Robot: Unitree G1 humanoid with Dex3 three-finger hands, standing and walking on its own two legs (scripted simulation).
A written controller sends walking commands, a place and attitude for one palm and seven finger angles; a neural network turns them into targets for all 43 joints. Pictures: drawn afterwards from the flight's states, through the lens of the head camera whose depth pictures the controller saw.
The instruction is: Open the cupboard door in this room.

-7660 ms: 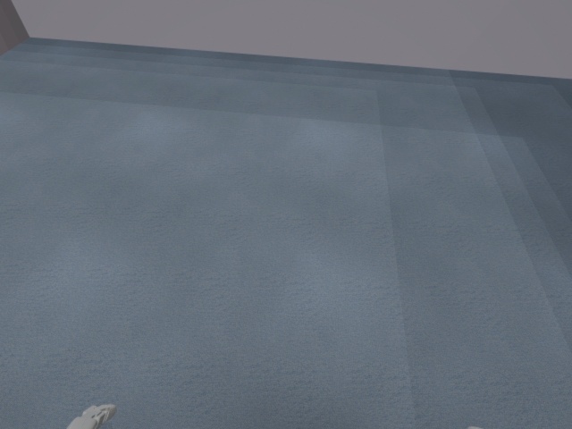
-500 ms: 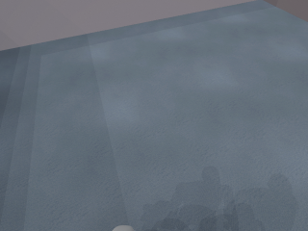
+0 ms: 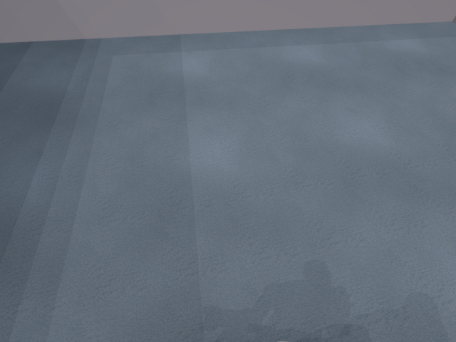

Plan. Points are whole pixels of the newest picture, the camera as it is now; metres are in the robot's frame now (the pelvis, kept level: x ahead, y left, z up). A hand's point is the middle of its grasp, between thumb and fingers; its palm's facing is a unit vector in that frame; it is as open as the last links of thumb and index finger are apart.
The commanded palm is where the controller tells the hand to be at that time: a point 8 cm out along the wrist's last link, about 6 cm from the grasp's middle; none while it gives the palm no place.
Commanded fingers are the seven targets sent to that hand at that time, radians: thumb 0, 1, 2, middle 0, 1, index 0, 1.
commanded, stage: turn or walk to find it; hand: left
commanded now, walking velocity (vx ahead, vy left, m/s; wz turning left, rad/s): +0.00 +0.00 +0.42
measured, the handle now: out of the picture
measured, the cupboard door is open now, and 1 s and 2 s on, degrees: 0 0 0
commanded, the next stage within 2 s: none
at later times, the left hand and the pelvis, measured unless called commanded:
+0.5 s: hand out of the picture -0.03 +0.15 -0.15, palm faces +0.28 -0.92 -0.27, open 7.3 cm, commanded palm none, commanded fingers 0.00 0.90 0.90 -0.20 -0.30 -0.20 -0.30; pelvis -0.03 -0.05 +0.00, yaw +15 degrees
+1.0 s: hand out of the picture -0.09 +0.21 -0.16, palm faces +0.45 -0.86 -0.25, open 7.4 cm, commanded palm none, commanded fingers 0.00 0.90 0.90 -0.20 -0.30 -0.20 -0.30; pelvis -0.07 -0.02 +0.00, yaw +25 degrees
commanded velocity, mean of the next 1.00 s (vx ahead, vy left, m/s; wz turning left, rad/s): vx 0.00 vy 0.00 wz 0.42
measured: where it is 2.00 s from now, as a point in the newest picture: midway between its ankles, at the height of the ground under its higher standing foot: outside the picture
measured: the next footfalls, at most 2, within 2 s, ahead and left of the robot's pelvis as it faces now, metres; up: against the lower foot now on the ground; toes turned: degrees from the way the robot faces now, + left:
right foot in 0.12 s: +0.04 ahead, -0.13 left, +0.00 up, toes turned -1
left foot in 0.66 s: -0.07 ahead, +0.10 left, +0.00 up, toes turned +23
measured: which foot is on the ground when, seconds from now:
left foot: down 0.00-0.12, up 0.14-0.64, down 0.66-1.00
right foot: up 0.00-0.10, down 0.12-0.66, up 0.68-1.00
